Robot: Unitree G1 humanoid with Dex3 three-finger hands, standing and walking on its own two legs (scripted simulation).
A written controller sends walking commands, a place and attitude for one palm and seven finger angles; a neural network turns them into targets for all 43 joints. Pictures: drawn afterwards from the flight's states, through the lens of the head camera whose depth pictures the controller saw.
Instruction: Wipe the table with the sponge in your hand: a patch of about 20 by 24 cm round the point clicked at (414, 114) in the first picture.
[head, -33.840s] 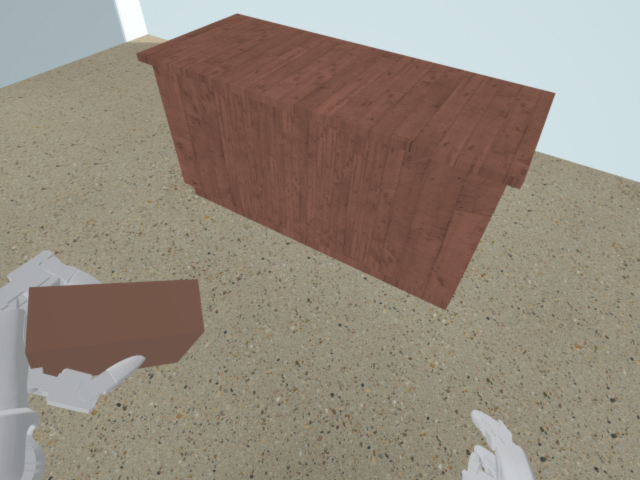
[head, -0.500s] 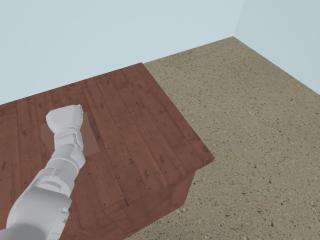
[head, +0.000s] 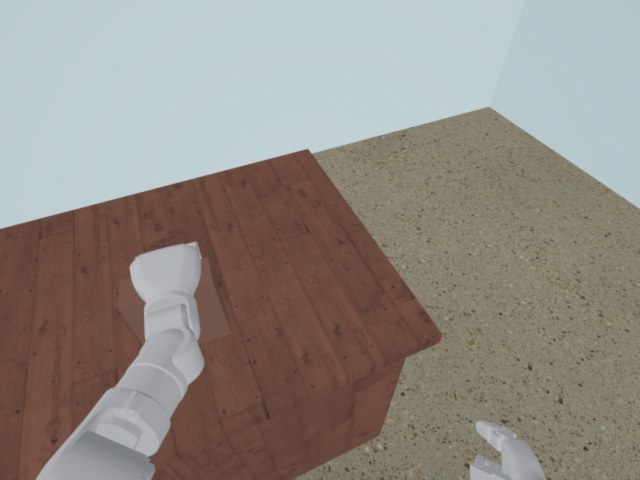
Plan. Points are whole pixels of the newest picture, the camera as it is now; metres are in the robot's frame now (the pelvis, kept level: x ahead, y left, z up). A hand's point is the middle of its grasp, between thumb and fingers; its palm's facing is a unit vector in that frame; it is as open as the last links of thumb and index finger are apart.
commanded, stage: wipe back along the middle lane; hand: left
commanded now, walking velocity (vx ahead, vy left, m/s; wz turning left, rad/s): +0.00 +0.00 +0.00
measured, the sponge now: (183, 317) +0.35 +0.25 -0.04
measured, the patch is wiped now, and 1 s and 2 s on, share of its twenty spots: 0.50 0.65 0.75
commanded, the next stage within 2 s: slide across to the third lane in 1.48 s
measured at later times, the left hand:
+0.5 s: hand (186, 317) +0.32 +0.22 +0.01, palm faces -0.02 -0.03 -1.00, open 9.6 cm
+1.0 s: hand (197, 349) +0.27 +0.19 +0.01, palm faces +0.00 -0.05 -1.00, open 9.6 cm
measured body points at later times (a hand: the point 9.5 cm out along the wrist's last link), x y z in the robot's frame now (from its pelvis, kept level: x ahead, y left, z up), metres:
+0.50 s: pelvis +0.00 +0.00 +0.00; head -0.01 -0.02 +0.45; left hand +0.32 +0.22 +0.07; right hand +0.19 -0.23 -0.11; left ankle -0.01 +0.09 -0.73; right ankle -0.04 -0.11 -0.73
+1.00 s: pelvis -0.01 -0.01 +0.00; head -0.03 -0.04 +0.45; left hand +0.27 +0.19 +0.07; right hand +0.23 -0.22 -0.09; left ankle -0.01 +0.09 -0.73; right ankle -0.04 -0.11 -0.73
